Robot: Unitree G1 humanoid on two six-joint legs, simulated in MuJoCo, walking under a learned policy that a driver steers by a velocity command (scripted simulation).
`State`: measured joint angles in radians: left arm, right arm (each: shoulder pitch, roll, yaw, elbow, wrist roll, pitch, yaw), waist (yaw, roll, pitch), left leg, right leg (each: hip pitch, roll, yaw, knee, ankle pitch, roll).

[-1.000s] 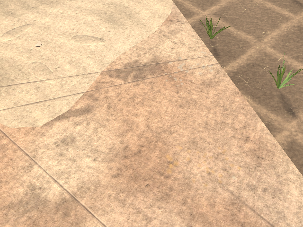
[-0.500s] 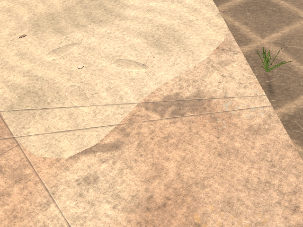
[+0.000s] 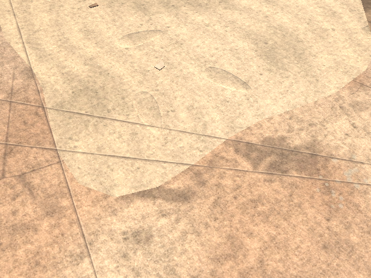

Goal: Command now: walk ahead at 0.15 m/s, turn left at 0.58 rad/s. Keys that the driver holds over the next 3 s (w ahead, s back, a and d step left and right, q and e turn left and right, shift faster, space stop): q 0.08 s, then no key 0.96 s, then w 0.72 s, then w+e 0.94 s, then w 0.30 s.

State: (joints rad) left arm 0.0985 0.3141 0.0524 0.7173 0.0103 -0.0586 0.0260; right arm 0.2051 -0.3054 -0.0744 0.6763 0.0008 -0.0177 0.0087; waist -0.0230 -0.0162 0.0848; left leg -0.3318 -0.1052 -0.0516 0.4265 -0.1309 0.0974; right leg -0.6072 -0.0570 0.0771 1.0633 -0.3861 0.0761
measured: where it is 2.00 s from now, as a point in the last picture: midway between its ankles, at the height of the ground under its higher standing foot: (177, 241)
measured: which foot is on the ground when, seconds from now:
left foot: down 0.00-0.24, up 0.26-0.52, down 0.54-1.00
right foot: up 0.00-0.22, down 0.24-1.00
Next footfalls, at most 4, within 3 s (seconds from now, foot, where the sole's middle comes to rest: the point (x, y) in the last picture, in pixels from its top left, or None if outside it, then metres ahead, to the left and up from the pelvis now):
0.24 right None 0.20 -0.15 -0.78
0.54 left None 0.10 0.11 -0.78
1.76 left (141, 240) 0.54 0.16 -0.78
2.32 right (199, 164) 0.85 -0.06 -0.78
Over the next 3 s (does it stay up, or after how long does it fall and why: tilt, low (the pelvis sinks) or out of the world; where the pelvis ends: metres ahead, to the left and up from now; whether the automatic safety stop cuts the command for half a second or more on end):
stays up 1.09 -0.01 0.00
